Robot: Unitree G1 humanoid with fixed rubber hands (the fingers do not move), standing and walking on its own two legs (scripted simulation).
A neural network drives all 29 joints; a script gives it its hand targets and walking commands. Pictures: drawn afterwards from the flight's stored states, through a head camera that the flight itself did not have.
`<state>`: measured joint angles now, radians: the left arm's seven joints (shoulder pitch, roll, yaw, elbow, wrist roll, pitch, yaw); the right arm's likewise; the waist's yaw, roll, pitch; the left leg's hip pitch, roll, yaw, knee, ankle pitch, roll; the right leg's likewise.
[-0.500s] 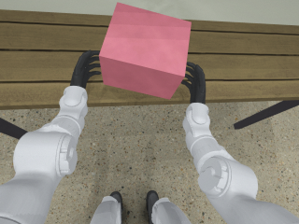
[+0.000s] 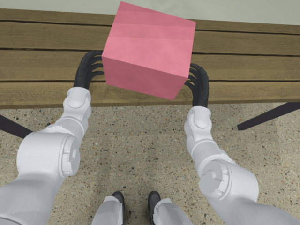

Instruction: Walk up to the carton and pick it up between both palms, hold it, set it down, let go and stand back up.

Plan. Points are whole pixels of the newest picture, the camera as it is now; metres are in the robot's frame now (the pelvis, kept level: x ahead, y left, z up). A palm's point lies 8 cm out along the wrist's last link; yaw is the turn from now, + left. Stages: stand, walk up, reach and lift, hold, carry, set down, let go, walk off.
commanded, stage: reach and lift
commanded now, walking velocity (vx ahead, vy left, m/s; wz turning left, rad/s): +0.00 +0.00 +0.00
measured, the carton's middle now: (148, 54) +0.57 -0.01 -0.02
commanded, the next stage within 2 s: none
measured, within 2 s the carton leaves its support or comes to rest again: leaves its support in 1.24 s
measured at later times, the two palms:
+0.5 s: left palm (84, 83) +0.46 +0.16 -0.02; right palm (197, 101) +0.42 -0.14 -0.01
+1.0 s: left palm (80, 91) +0.44 +0.17 -0.02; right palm (197, 107) +0.40 -0.14 -0.01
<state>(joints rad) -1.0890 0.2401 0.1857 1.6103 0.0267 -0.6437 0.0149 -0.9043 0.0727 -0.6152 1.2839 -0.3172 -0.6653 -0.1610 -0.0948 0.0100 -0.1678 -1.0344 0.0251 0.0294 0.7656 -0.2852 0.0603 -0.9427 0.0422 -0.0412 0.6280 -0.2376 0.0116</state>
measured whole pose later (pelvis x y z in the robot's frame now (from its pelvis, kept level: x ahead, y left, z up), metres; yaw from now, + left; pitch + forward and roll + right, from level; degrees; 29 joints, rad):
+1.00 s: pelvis +0.00 +0.00 +0.00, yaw +0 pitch +32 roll -5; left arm -0.99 0.20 0.10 1.63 -0.01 -0.61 0.07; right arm -0.80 0.07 -0.47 1.35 -0.13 -0.66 -0.16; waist -0.07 0.02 -0.28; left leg -1.03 0.03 0.03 0.77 -0.29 0.04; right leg -0.94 0.04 -0.04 0.63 -0.24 0.01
